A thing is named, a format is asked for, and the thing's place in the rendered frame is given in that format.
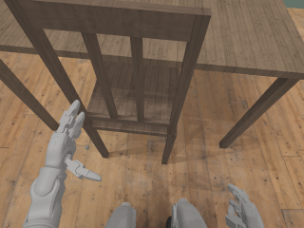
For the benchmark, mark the right robot thigh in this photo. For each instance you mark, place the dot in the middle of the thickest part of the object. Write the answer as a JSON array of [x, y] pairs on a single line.
[[185, 215]]

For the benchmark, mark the robot right hand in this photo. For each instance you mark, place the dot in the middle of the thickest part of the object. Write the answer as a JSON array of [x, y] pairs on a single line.
[[247, 213]]

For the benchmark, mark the robot left shin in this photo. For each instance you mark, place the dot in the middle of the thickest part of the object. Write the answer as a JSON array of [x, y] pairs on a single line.
[[125, 203]]

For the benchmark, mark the chair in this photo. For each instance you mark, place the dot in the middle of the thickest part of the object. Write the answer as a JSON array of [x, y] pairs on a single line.
[[128, 98]]

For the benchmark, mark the table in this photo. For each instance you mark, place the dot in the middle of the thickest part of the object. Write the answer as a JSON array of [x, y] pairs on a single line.
[[252, 37]]

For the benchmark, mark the robot left forearm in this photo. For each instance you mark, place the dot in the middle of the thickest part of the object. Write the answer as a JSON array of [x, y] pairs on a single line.
[[46, 194]]

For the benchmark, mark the robot left hand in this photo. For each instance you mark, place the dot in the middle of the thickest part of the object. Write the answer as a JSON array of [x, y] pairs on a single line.
[[63, 140]]

